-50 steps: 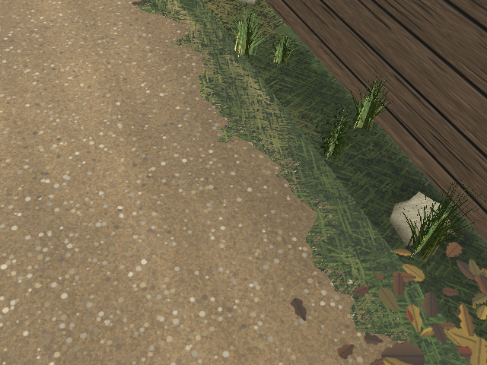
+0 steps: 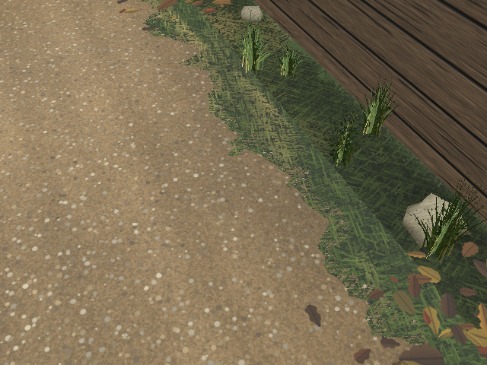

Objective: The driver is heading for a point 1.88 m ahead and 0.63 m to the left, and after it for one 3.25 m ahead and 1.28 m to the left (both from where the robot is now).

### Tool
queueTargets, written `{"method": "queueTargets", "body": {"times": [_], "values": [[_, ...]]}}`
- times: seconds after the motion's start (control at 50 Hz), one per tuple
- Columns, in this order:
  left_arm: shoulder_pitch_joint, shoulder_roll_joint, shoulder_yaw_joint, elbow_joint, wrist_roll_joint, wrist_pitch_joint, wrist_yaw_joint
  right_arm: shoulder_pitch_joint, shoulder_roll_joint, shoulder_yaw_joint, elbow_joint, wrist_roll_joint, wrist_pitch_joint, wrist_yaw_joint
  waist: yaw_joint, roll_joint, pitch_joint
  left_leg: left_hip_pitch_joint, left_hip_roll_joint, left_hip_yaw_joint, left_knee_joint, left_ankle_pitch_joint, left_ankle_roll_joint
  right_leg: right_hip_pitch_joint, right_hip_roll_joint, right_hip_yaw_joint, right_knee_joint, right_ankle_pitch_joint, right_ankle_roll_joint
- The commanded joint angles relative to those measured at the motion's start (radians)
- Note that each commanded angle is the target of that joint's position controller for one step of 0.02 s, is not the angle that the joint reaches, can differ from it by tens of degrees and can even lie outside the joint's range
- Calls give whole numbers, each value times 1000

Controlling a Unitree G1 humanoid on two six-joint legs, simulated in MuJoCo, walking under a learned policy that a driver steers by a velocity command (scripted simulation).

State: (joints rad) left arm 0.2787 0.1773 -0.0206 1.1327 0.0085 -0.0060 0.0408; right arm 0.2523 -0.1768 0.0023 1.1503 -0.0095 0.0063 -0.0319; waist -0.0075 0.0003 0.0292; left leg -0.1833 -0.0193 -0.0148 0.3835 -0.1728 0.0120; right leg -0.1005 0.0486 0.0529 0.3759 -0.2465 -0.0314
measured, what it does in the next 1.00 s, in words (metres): walks ahead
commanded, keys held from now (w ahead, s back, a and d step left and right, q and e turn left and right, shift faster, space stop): no key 0.28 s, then w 0.72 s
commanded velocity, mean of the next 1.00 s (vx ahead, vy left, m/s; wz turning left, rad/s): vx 0.25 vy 0.00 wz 0.00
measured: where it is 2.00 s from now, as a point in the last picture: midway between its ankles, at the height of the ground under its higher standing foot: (240, 260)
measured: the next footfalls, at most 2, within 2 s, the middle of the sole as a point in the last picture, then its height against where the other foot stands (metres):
right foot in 1.02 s outside the picture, level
left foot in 1.58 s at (209, 288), level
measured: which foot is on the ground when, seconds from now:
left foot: down 0.00-1.00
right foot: down 0.00-0.58, up 0.60-1.00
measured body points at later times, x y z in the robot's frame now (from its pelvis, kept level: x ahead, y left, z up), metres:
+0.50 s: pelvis +0.04 +0.01 -0.01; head +0.03 +0.02 +0.44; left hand -0.03 +0.24 -0.17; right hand +0.03 -0.22 -0.16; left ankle +0.02 +0.11 -0.73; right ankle -0.03 -0.10 -0.74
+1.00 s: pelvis +0.26 +0.04 -0.02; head +0.31 +0.04 +0.42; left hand +0.46 +0.25 -0.15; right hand +0.13 -0.17 -0.16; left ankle +0.06 +0.11 -0.74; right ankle +0.40 -0.03 -0.74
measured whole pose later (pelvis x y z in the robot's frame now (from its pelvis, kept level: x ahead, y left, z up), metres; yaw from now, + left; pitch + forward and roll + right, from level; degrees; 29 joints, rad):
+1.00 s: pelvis +0.26 +0.04 -0.02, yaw +0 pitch +1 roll +0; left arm -0.02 0.18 0.03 0.91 0.02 -0.05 -0.02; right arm 0.53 -0.14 0.00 1.14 -0.02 -0.10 -0.02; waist -0.05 0.00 0.07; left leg 0.18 -0.05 0.03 0.28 -0.45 0.07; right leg -0.52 0.04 -0.13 0.57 -0.12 -0.12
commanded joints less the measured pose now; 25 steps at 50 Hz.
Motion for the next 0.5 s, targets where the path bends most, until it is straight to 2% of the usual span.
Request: {"method": "queueTargets", "body": {"times": [0.02,0.28,0.3,0.36,0.38,0.4,0.42,0.44,0.46,0.5], "values": [[60,84,12,-6,0,-5,4,53,-85,-11,-5,0,-5,-4,-1,-1,39,38,95,-92,-49,69,27,-99,-113,91,-78,104,-27],[94,58,12,12,1,-6,8,75,-63,-8,10,0,-6,-9,1,-1,44,33,95,-90,-40,84,30,-94,-112,85,-65,123,-26],[104,53,11,15,2,-5,7,82,-58,-7,12,-1,-5,-9,2,-2,23,40,86,-87,-45,9,31,-89,-105,84,-76,43,-28],[116,96,33,3,8,6,4,75,-79,-21,-8,-7,4,-3,10,-37,75,-51,24,-55,32,-358,63,-152,-83,116,-72,-373,-78],[131,99,38,-3,9,9,1,60,-76,-23,-22,-12,4,2,21,-46,121,-122,13,-55,65,-433,71,-173,-102,158,-89,-486,-101],[160,105,43,-2,8,8,1,38,-56,-20,-41,-16,0,7,37,-76,155,-197,-3,-41,122,-437,71,-156,-140,226,-118,-555,-129],[202,117,51,6,7,5,1,10,-30,-15,-63,-21,-9,13,55,-125,167,-262,-23,5,211,-364,62,-111,-203,321,-173,-594,-163],[217,138,62,10,9,1,2,-8,-16,-12,-83,-30,-21,18,58,-162,180,-311,-15,55,283,-270,58,-72,-276,403,-215,-585,-199],[215,141,69,6,11,-5,0,-33,-33,-16,-103,-33,-34,22,63,-148,185,-332,13,54,326,-238,58,-71,-311,436,-234,-535,-220],[191,151,78,-8,16,-19,-6,-28,-52,-25,-129,-25,-58,34,39,-127,170,-310,33,49,305,-266,67,-68,-311,402,-214,-433,-222]]}}
Keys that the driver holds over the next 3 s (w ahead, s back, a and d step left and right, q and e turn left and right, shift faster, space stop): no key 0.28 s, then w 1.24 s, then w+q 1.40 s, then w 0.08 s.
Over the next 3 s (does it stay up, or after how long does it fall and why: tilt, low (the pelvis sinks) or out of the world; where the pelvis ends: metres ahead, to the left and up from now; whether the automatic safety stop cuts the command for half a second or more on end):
stays up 1.26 0.28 0.00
